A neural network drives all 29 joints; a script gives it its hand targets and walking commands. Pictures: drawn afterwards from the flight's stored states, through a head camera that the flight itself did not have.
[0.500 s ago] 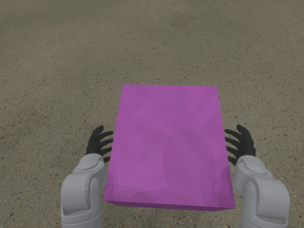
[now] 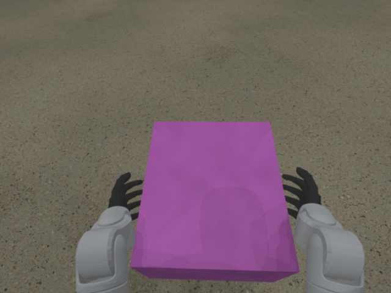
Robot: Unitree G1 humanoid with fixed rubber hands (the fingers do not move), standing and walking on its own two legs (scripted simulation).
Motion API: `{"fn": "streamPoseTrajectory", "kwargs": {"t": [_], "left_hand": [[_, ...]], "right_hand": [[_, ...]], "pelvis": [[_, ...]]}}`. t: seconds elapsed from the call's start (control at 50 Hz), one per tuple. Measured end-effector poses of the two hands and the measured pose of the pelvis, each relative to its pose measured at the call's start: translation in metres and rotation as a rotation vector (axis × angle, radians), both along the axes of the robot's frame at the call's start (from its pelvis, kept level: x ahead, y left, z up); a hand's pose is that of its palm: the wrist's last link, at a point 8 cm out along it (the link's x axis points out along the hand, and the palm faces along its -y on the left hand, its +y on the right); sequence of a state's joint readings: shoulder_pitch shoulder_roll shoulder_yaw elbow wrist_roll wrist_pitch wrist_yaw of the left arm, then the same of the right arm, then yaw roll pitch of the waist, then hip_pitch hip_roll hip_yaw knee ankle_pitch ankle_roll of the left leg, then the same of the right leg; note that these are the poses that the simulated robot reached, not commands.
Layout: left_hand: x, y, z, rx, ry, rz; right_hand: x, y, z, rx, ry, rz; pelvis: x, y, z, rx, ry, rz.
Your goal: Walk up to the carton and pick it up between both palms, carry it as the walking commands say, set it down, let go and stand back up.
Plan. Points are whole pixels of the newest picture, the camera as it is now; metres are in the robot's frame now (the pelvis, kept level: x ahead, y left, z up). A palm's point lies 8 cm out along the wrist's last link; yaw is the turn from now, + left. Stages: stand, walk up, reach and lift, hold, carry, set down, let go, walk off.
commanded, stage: carry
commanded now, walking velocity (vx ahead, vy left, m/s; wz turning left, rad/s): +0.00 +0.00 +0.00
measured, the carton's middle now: (211, 198) +0.32 -0.01 +0.02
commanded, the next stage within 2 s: none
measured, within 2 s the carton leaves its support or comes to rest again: neither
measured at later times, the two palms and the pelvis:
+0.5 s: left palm (110, 184) +0.33 +0.19 +0.08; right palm (272, 168) +0.34 -0.14 +0.09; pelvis +0.08 +0.02 +0.00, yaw +1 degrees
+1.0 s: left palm (108, 180) +0.33 +0.19 +0.09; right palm (273, 168) +0.34 -0.14 +0.09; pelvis +0.09 +0.03 +0.00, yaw +1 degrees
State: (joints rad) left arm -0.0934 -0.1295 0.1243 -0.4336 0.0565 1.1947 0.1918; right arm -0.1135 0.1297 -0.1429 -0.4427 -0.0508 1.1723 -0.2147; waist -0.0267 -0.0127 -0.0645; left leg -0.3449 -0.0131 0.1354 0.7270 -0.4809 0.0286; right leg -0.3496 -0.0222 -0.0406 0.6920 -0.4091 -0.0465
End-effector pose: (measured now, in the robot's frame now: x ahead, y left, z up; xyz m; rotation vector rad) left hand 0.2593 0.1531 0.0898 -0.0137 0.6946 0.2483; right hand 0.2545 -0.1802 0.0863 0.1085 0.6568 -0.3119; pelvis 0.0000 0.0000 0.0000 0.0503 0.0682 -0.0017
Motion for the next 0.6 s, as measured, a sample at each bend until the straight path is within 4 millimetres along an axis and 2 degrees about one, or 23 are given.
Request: {"fn": "streamPoseTrajectory", "kwargs": {"t": [0.12, 0.3, 0.4, 0.46, 0.6], "left_hand": [[0.023, 0.011, -0.015, -0.029, 0.037, 0.02], [0.052, 0.017, -0.002, -0.002, 0.018, 0.021], [0.064, 0.03, -0.012, -0.04, -0.001, 0.036], [0.069, 0.037, -0.016, -0.063, 0.016, 0.043], [0.082, 0.041, -0.004, -0.014, -0.006, 0.038]], "right_hand": [[0.029, 0.011, -0.006, -0.028, 0.037, 0.02], [0.059, 0.017, 0.0, -0.004, 0.019, 0.021], [0.077, 0.03, 0.003, -0.046, 0.001, 0.037], [0.085, 0.038, 0.007, -0.067, 0.017, 0.044], [0.096, 0.041, 0.002, -0.019, -0.004, 0.039]], "pelvis": [[0.023, 0.003, -0.002, -0.025, 0.032, 0.013], [0.053, 0.01, 0.005, -0.031, 0.028, 0.015], [0.068, 0.017, -0.004, -0.04, 0.017, 0.029], [0.076, 0.022, -0.001, -0.047, 0.016, 0.029], [0.09, 0.028, -0.003, -0.054, -0.005, 0.025]]}}
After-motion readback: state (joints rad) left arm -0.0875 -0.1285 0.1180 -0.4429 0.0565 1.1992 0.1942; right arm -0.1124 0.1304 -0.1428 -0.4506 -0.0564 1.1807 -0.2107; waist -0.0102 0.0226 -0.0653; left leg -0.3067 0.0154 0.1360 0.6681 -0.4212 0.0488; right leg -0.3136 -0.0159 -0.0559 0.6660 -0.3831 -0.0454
